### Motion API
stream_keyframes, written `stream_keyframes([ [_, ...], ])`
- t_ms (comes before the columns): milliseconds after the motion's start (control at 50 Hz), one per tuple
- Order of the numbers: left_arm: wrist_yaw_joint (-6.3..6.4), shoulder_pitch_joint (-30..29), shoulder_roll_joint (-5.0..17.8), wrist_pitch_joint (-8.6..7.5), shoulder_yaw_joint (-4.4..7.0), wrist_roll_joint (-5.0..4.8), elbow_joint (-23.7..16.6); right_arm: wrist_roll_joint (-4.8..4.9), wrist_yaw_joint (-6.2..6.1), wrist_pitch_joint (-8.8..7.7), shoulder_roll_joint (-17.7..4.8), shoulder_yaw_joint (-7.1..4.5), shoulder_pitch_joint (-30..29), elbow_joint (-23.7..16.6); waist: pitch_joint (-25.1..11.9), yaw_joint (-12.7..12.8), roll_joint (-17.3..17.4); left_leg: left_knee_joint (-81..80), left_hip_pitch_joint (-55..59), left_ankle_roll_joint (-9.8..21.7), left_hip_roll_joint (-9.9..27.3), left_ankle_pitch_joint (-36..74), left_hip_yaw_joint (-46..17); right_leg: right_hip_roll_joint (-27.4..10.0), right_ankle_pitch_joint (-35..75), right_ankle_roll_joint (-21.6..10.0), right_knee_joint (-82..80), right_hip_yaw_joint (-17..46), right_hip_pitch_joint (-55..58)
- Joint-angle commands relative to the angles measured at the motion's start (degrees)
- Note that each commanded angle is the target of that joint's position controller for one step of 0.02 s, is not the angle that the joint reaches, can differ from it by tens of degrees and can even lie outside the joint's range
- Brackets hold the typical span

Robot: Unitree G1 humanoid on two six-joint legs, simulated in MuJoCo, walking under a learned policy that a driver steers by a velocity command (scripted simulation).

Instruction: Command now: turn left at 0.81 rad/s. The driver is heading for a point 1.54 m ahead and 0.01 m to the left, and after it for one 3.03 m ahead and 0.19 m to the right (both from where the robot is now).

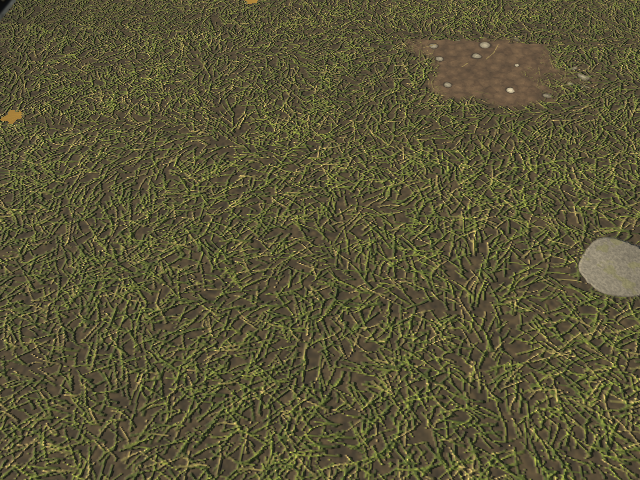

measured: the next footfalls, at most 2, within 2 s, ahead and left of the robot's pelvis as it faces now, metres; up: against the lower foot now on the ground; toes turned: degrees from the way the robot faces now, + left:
left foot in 0.52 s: +0.12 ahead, +0.22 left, +0.00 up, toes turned +16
right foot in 1.00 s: +0.55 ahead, +0.07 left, +0.00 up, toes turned -12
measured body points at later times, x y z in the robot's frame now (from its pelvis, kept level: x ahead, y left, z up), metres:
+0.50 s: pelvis +0.07 +0.06 +0.01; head +0.10 +0.06 +0.45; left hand -0.05 +0.32 -0.11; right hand +0.38 -0.07 -0.06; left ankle +0.07 +0.21 -0.72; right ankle -0.01 -0.09 -0.73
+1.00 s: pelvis +0.39 +0.11 -0.04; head +0.42 +0.10 +0.41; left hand +0.63 +0.34 -0.12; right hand +0.31 -0.15 -0.18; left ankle +0.10 +0.22 -0.68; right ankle +0.51 +0.08 -0.74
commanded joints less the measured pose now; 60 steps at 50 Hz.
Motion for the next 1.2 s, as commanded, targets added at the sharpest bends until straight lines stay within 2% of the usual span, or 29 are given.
stream_keyframes([
  [20,0.73,-5.58,6.27,-1.42,1.24,1.69,-6.28,-0.63,0.22,-1.45,-9.9,-2.77,2.45,-3.87,-2.89,-2.5,-8.93,23.04,-11.83,-1.28,4.74,-6.47,4.34,-24.17,8.41,-10.14,-14.05,20.81,5.47],
  [40,1.31,-6.83,5.17,-1.55,0.89,0.74,-6.65,-0.61,0.11,-0.94,-8.84,-2.69,3.63,-2.38,-2.19,-2.49,-6.54,25.26,-12.31,-2.07,5.16,-2.33,5.07,-19.76,8.18,-7.9,-12.98,14.68,6.34],
  [80,2.47,-5.67,5.05,-1.5,0.56,-0.22,-6.12,-0.58,0.53,-0.52,-6.32,-1.86,3.5,-2.6,-1.9,-1.2,-7.8,30.19,-14.72,-3.65,6.5,2.66,7.94,-17.2,18.43,-7.41,-11.4,6.98,8.53],
  [180,3.04,2.01,7.34,-0.02,1.29,0.37,-4.13,-0.11,1.76,-0.64,-3.58,0.05,-3.08,-7.22,-3.5,3.71,-8.53,23.2,-18.23,-6.49,10.02,3.99,12.85,-19.8,28.54,-11.03,-11.11,1.15,17.63],
  [260,1.86,6.31,10.12,-1.4,2.35,-1.16,-2.77,0.21,2.96,-0.95,-4.37,0.36,-6.11,-9.42,-3.0,6.41,-8.34,20.1,-22.51,-4.55,12.59,4.97,12.95,-24.51,-12.19,-10.9,-20.56,6.3,21.18],
  [340,0.27,10.43,8.41,-3.71,1.82,-1.51,0.32,-0.09,2.92,-3.59,-0.05,2.11,-7.68,-9.26,0.82,6.2,-5.24,11.05,-21.51,-0.41,10.75,6.04,10.84,-24.54,-13.02,-11.18,-24.35,5.75,21.81],
  [400,-0.63,10.8,8.99,-4.4,1.53,-2.7,2.32,-0.15,3.87,-5.98,0.17,2.7,-10.46,-9.01,2.95,5.37,-6.71,1.42,-14.41,1.39,10.29,5.82,14.77,-22.23,-7.8,-11.35,-24.53,3.23,18.31],
  [420,-1.88,12.75,6.66,-4.21,0.72,1.2,4.82,-6.94,5.6,-3.61,-0.21,2.98,-11.47,-7.85,1.21,6.54,-7.59,-3.13,-9.08,2.1,7.62,5.64,19.7,-18.14,-5.57,-8.5,-22.25,-1.62,17.03],
  [440,-2.3,14.26,6.84,-3.96,0.66,1.3,6.14,-6.8,6.28,-3.28,0.84,3.17,-12.5,-8.28,1.55,7.34,-11.44,-5.98,-3.14,2.55,5.94,4.26,21.39,-16.99,-2.11,-8.11,-20.92,-1.97,12.98],
  [480,-2.47,13.12,9.55,-3.46,1.08,0.27,7.59,-5.38,6.13,-3.8,0.35,2.96,-7.51,-7.28,0.94,2.92,-13.01,-10.55,8.64,3.8,4.06,5.59,21.71,-18.23,8.04,-8.54,-16.31,-0.61,6.64],
  [500,-2.36,10.42,10.02,-3.47,1.11,-0.59,7.35,-5.18,5.36,-4.45,-1.0,2.24,1.16,-4.26,-1.89,-2.66,-9.9,-14.73,21.46,4.72,3.29,9.14,21.28,-16.78,15.79,-7.81,-8.57,-2.64,0.57],
  [520,-2.51,7.86,8.19,-3.87,0.4,-0.81,6.28,-5.92,4.06,-5.21,-4.86,0.68,13.64,-0.21,-9.2,-9.17,-3.29,-15.47,39.24,5.76,7.71,5.73,15.67,-12.34,14.32,-6.35,6.88,-6.05,-9.49],
  [540,-2.77,4.19,0.24,-4.28,-1.79,-0.42,2.18,-7.21,2.78,-5.91,-12.17,-0.44,23.42,0.71,-15.84,-12.86,12.99,-22.77,51.58,7.03,27.09,-16.75,-6.81,-5.54,-18.21,-4.34,28.93,-6.24,-25.8],
  [560,-1.96,3.28,2.85,-3.87,-0.94,-0.9,0.87,-6.79,1.53,-5.98,-14.12,-0.6,19.32,-0.69,-12.53,-11.83,8.9,-29.15,42.48,8.59,31.65,-25.41,-20.1,-2.13,-14.26,-4.75,39.18,1.89,-34.18],
  [580,-1.99,3.78,4.49,-3.33,-0.32,-1.02,1.29,-6.07,1.32,-5.77,-9.58,0.8,13.64,-0.53,-5.56,-7.4,5.56,-27.98,36.51,8.1,30.05,-21.73,-13.06,-5.8,-8.97,-4.87,42.52,4.17,-35.47],
  [620,-3.14,8.19,4.21,-2.42,-0.16,-1.05,4.6,-4.56,1.95,-6.37,-2.47,2.91,6.44,-0.42,-1.15,-1.45,5.87,-29.9,28.04,5.75,23.27,-7.23,1.32,-9.49,-1.9,-2.74,40.32,1.28,-30.75],
  [660,-4.28,9.05,3.47,-0.82,-0.17,0.11,5.97,-3.97,1.76,-7.29,-0.24,3.55,6.5,0.82,0.67,0.1,6.81,-31.93,24.35,4.9,20.79,-0.12,9.16,-10.97,1.49,-1.19,42.96,-0.41,-29.54],
  [780,-5.79,-2.67,1.03,0.06,-1.37,-0.2,1.74,-4.01,2.04,-9.75,1.11,3.61,11.71,6.33,7.87,1.15,3.07,-36.2,22.21,4.99,19.47,17.29,23.55,-11.12,12.31,-1.85,39.26,-2.75,-36.3],
  [860,-6.74,-10.52,0.45,-0.17,-2.87,0.01,-1.71,-4.12,0.97,-9.56,-1.24,3.38,13.84,9.1,9.49,0.98,0.2,-36.18,25.37,3.19,17.9,39.64,32.14,-8.92,12.91,-5.7,23.15,-11.44,-29.66],
  [900,-6.28,-10.19,0.98,-0.04,-3.12,-0.57,-2.08,-4.07,0.3,-9.06,-4.51,3.0,14.81,9.62,5.54,2.38,1.64,-29.59,29.42,2.59,18.56,72.22,33.98,-3.97,11.1,-8.33,18.29,-16.2,-20.25],
  [920,-5.81,-6.82,2.17,0.11,-2.83,-0.71,-1.33,-4.18,-0.18,-8.35,-6.75,2.51,14.69,9.56,2.34,4.71,3.5,-23.62,32.51,2.37,19.72,84.32,33.8,-2.04,8.25,-9.39,17.57,-16.75,-16.21],
  [960,-4.51,11.13,7.04,0.09,-0.7,-0.95,3.17,-4.91,-0.46,-6.33,-10.63,1.29,10.33,7.94,-7.39,14.0,5.84,-0.44,30.44,4.28,22.34,92.3,31.72,1.02,-0.84,-12.15,17.46,-14.25,2.18],
  [980,-3.41,21.7,10.32,-0.4,1.2,-0.66,6.9,-4.78,0.21,-5.83,-10.5,1.24,8.87,6.99,-11.92,17.72,3.17,16.8,21.94,5.13,21.11,79.37,30.12,2.3,-2.66,-13.53,11.02,-9.89,17.57],
  [1000,-1.99,18.99,13.34,0.33,3.24,-1.96,7.4,-4.33,1.37,-6.28,-6.1,1.93,7.09,6.65,-8.86,14.88,-9.17,39.36,4.98,3.61,9.61,22.89,29.07,-2.19,-7.27,-14.61,5.67,0.38,26.75],
  [1020,-2.31,12.19,19.91,0.93,3.73,0.59,4.7,-3.64,2.28,-8.06,-0.72,3.78,10.06,-0.73,-12.23,4.93,-19.03,57.1,-20.67,0.26,1.76,-4.32,21.15,-15.97,-10.49,-25.18,-4.03,35.23,37.73],
  [1040,-2.14,14.65,18.36,0.76,4.01,-0.09,3.71,-4.25,2.08,-9.71,-3.87,3.79,3.84,-2.46,-15.43,9.2,-6.02,56.14,-24.13,1.29,4.66,0.56,10.36,-18.42,-14.52,-25.77,-11.81,42.58,37.28],
  [1080,-1.09,13.61,12.69,-0.71,2.57,-0.18,6.58,-4.36,1.96,-10.46,-3.22,4.56,2.64,-2.62,-1.52,2.93,3.04,43.02,-21.14,1.41,10.19,3.73,10.06,-16.14,-8.51,-20.4,-15.93,35.16,19.09],
  [1140,-0.33,8.34,9.29,-3.27,0.79,-0.86,5.3,-6.93,2.32,-6.9,-2.1,5.32,5.07,-1.2,1.5,-2.24,2.09,33.43,-12.01,-1.18,13.41,2.36,10.86,-8.18,-0.74,-18.16,-16.53,22.78,2.45],
  [1200,-0.77,10.31,9.33,-4.82,0.6,-1.11,5.73,-6.26,3.22,-5.85,-0.64,6.35,-3.82,-5.0,4.69,-0.34,0.13,18.56,-10.64,-2.52,13.85,10.62,15.44,-4.62,5.1,-16.98,-20.3,17.18,-4.87],
])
